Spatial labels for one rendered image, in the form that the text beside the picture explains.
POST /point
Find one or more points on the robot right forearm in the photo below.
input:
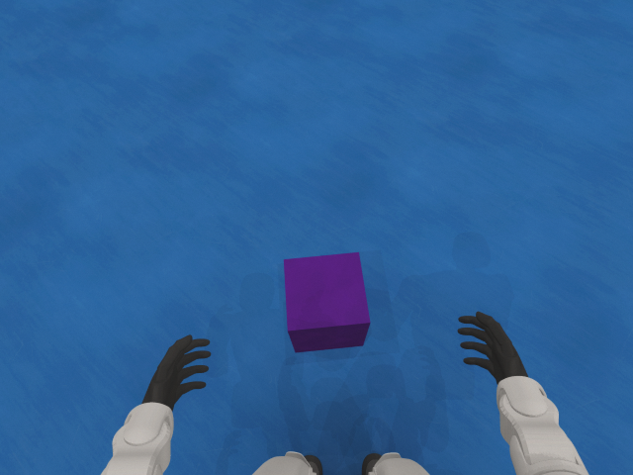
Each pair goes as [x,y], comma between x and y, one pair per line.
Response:
[529,423]

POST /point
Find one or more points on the right robot hand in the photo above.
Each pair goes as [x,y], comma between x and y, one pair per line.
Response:
[503,360]

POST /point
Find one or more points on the left robot hand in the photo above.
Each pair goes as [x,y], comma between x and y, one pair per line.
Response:
[165,386]

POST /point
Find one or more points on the robot right foot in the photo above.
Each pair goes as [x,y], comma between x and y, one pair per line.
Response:
[369,462]

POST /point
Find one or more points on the carton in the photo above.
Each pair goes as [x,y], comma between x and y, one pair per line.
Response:
[326,302]

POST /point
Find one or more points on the robot left forearm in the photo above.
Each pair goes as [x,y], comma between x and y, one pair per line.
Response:
[142,445]

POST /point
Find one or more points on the left robot shin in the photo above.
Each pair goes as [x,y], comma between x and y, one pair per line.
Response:
[297,455]

